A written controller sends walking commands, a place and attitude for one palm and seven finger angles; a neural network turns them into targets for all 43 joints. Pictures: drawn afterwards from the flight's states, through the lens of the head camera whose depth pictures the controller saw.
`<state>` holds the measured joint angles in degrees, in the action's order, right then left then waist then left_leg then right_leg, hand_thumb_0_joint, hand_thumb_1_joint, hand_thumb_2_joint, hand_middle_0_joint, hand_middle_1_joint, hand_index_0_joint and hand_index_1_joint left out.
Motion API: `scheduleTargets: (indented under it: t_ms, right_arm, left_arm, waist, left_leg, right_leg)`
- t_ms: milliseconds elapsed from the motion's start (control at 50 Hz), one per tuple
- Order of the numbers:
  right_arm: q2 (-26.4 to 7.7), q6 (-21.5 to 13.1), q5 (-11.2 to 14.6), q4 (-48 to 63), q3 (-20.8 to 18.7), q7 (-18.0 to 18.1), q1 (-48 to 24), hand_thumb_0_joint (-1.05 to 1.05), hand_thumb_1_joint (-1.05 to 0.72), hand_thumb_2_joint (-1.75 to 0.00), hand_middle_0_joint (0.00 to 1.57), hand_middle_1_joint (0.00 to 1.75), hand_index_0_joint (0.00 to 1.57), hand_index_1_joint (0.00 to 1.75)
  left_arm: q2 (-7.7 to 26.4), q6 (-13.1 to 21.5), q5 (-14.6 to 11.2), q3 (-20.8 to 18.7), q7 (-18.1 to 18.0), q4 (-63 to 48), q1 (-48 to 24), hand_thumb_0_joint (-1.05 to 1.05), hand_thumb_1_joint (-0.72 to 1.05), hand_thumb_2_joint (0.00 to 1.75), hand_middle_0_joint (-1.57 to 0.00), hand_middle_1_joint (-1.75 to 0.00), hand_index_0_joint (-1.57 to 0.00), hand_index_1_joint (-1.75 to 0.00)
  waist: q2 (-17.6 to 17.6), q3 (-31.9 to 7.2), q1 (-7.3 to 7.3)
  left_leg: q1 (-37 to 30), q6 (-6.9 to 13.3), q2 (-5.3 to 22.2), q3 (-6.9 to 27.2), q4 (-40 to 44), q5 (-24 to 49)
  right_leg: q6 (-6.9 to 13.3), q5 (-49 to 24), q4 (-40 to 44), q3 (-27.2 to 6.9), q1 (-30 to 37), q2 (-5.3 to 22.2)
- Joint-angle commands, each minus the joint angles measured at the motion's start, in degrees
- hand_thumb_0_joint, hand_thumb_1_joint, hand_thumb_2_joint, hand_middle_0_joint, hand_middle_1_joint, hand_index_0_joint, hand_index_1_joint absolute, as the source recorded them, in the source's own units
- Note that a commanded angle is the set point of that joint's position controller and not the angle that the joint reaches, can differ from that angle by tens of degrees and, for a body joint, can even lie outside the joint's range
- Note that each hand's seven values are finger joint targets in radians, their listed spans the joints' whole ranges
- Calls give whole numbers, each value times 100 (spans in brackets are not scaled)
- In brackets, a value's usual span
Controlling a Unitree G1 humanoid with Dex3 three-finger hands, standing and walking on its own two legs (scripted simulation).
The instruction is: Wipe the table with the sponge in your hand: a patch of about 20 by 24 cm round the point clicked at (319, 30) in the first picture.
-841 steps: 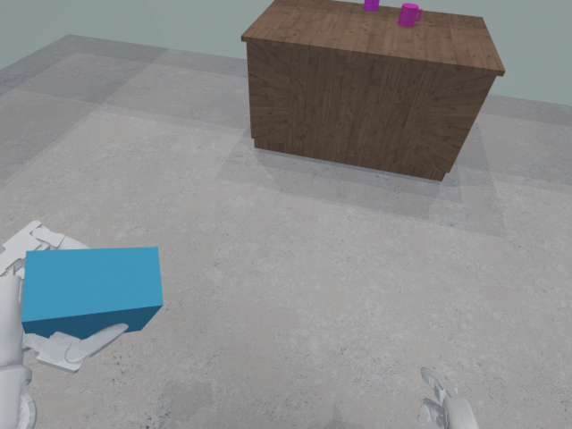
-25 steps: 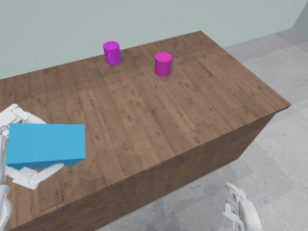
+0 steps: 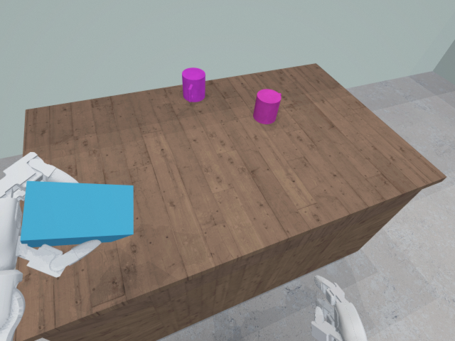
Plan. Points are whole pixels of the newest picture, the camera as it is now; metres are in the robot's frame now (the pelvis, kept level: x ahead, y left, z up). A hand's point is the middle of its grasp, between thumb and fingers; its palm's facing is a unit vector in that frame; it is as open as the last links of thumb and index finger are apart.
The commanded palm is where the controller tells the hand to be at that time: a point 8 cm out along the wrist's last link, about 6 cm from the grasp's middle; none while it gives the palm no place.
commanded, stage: come to a stop and stand still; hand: left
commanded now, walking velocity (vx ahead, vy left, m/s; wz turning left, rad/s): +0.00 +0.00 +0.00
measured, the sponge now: (92, 217) +0.24 +0.22 +0.14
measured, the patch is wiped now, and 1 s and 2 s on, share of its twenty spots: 0.00 0.00 0.00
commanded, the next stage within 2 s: look again from close up in 0.08 s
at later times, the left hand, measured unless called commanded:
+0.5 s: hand (92, 210) +0.24 +0.21 +0.16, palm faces +0.35 -0.85 -0.40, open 10.2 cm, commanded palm +0.17 +0.25 +0.18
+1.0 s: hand (102, 207) +0.24 +0.20 +0.16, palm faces +0.34 -0.83 -0.44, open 10.2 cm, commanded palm +0.18 +0.24 +0.18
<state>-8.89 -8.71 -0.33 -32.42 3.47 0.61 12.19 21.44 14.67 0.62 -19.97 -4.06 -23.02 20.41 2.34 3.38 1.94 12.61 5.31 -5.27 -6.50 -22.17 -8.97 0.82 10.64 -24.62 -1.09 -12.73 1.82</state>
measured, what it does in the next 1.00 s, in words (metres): shifts its weight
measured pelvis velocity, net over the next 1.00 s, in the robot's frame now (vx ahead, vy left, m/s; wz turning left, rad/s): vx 0.03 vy -0.05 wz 0.03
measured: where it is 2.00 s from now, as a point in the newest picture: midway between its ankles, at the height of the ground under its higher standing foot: outside the picture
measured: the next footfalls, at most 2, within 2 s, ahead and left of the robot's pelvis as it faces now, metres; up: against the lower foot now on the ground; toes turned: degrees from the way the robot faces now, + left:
none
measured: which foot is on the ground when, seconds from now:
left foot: down 0.00-1.00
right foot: down 0.00-1.00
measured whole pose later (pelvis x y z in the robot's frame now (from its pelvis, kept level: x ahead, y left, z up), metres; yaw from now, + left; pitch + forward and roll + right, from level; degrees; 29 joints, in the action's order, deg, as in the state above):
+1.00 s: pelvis +0.03 -0.05 +0.00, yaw +2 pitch +1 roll -1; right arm -13.7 -5.9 2.7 -31.1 1.6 4.1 13.4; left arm 24.5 11.7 -1.7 -19.1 -4.5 -25.1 24.0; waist 0.1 0.6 0.8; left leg 15.8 3.7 -1.5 -3.1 -27.5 -12.7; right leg 0.8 12.6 -24.6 2.3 -12.8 -1.8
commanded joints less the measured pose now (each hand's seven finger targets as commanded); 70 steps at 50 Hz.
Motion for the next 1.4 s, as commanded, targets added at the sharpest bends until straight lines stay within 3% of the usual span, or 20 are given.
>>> scheduleTargets:
  t_ms: [0,160,180,260,560,580,740,860,940,960,980,1000,1040,1080,1120,1220,1260,1340,1360,1380]
  right_arm:
    - [-891,-269,-5,912,-405,108,-430,0,-90,-90,20,30,20,30]
    - [-951,-202,30,896,-429,120,-505,0,-90,-90,20,30,20,30]
    - [-960,-176,19,871,-421,120,-441,0,-90,-90,20,30,20,30]
    - [-981,-178,66,875,-446,148,-518,0,-90,-90,20,30,20,30]
    - [-981,-164,108,882,-450,225,-550,0,-90,-90,20,30,20,30]
    - [-993,-147,86,888,-439,227,-515,0,-90,-90,20,30,20,30]
    - [-1028,-111,150,922,-510,232,-505,0,-90,-90,20,30,20,30]
    - [-1044,-70,193,909,-504,259,-582,0,-90,-90,20,30,20,30]
    - [-1039,-84,168,912,-495,294,-513,0,-90,-90,20,30,20,30]
    - [-1436,0,618,1361,386,629,244,0,-90,-90,20,30,20,30]
    - [-742,-247,365,992,-237,522,92,0,-90,-90,20,30,20,30]
    - [-1069,-216,204,774,-225,323,-231,0,-90,-90,20,30,20,30]
    - [-1350,-239,69,923,-424,114,-203,0,-90,-90,20,30,20,30]
    - [-1324,-243,87,916,-455,-71,-11,0,-90,-90,20,30,20,30]
    - [-1311,-288,132,936,-473,-157,-52,0,-90,-90,20,30,20,30]
    - [-1304,-172,82,800,-495,-40,-283,0,-90,-90,20,30,20,30]
    - [-1311,-90,69,814,-498,8,-412,0,-90,-90,20,30,20,30]
    - [-1209,-73,45,882,-518,8,-301,0,-90,-90,20,30,20,30]
    - [-1226,-96,48,883,-521,-10,-366,0,-90,-90,20,30,20,30]
    - [-1170,-91,16,885,-511,-8,-279,0,-90,-90,20,30,20,30]
  left_arm:
    - [937,364,-151,-596,-138,-1533,-578,0,10,130,-120,-160,-120,-160]
    - [1022,286,-195,-695,-182,-1433,-318,0,10,130,-120,-160,-120,-160]
    - [771,292,-239,-478,-158,-1340,-323,0,10,130,-120,-160,-120,-160]
    - [957,265,-200,-579,-172,-1471,-413,0,10,130,-120,-160,-120,-160]
    - [1058,166,-315,-713,-173,-1393,-115,0,10,130,-120,-160,-120,-160]
    - [813,168,-344,-494,-154,-1296,-98,0,10,130,-120,-160,-120,-160]
    - [991,40,-406,-613,-216,-1339,98,0,10,130,-120,-160,-120,-160]
    - [1193,41,-414,-800,-255,-1582,228,0,10,130,-120,-160,-120,-160]
    - [1029,56,-399,-629,-227,-1520,118,0,10,130,-120,-160,-120,-160]
    - [5541,1052,-151,-2328,-289,-3785,-5353,0,10,130,-120,-160,-120,-160]
    - [2647,529,-22,-2075,-263,-998,-2985,0,10,130,-120,-160,-120,-160]
    - [2062,325,-224,-1498,-219,-108,-2029,0,10,130,-120,-160,-120,-160]
    - [2038,372,-365,-1291,-101,-789,-1167,0,10,130,-120,-160,-120,-160]
    - [1411,379,-432,-866,-36,-1121,-236,0,10,130,-120,-160,-120,-160]
    - [1196,353,-463,-746,-87,-1525,275,0,10,130,-120,-160,-120,-160]
    - [1523,245,-317,-1130,-231,-1567,-51,0,10,130,-120,-160,-120,-160]
    - [1917,215,-264,-1409,-272,-1849,-409,0,10,130,-120,-160,-120,-160]
    - [1527,106,-190,-1027,-245,-2184,-261,0,10,130,-120,-160,-120,-160]
    - [1701,56,-162,-1140,-263,-2377,-277,0,10,130,-120,-160,-120,-160]
    - [1420,46,-149,-954,-242,-2386,-164,0,10,130,-120,-160,-120,-160]
  waist:
    - [-914,-857,-20]
    - [-699,-984,-29]
    - [-627,-967,-40]
    - [-817,-952,-60]
    - [-588,-1025,-79]
    - [-544,-997,-85]
    - [-150,-1095,-116]
    - [-406,-1211,-117]
    - [-494,-1132,-96]
    - [-1904,-544,-446]
    - [-485,-551,-110]
    - [-20,-672,-130]
    - [-29,-929,-19]
    - [-702,-1223,48]
    - [-509,-1151,63]
    - [-318,-1095,-11]
    - [-663,-1270,-28]
    - [-1242,-1254,-13]
    - [-1318,-1414,-3]
    - [-1192,-1396,3]
  left_leg:
    - [-399,-1088,1450,1418,1137,-329]
    - [-628,-1110,1326,1217,784,321]
    - [-541,-1083,1324,1251,765,205]
    - [-540,-1034,1275,1236,724,228]
    - [-413,-557,1075,1151,193,141]
    - [-369,-494,1066,1134,136,78]
    - [-274,-383,876,1089,-509,183]
    - [-371,-365,991,1148,-352,768]
    - [-351,-392,1125,1273,35,734]
    - [1348,-61,1038,1288,10,-628]
    - [890,-191,1282,1422,-211,-1072]
    - [295,-317,997,1283,-305,-702]
    - [43,-349,857,1198,-658,-675]
    - [-218,-383,1018,1244,-441,-326]
    - [-214,-379,1064,1241,-290,198]
    - [-359,-604,1275,1314,8,849]
    - [-416,-643,1267,1348,63,890]
    - [-660,-693,1352,1328,-45,1472]
    - [-862,-709,1362,1331,-48,1711]
    - [-918,-729,1386,1364,-94,1973]
  right_leg:
    - [75,36,-114,129,143,-24]
    - [124,-193,175,65,166,56]
    - [117,-217,193,80,185,56]
    - [143,-279,197,-42,149,76]
    - [211,-647,651,-497,101,261]
    - [207,-603,699,-503,81,296]
    - [315,-857,845,-1004,-47,748]
    - [232,-1387,440,-736,71,642]
    - [141,-1018,330,-496,155,373]
    - [-310,468,-273,-159,248,35]
    - [-69,1283,95,33,-535,406]
    - [98,1139,202,-32,-710,306]
    - [341,564,357,-582,-881,494]
    - [319,100,-35,-386,-720,397]
    - [235,-474,-100,-284,-487,383]
    - [88,-467,-272,-11,-321,265]
    - [96,-349,-432,-25,-197,215]
    - [103,55,-495,108,-349,204]
    - [93,207,-645,108,-408,158]
    - [86,255,-672,175,-493,135]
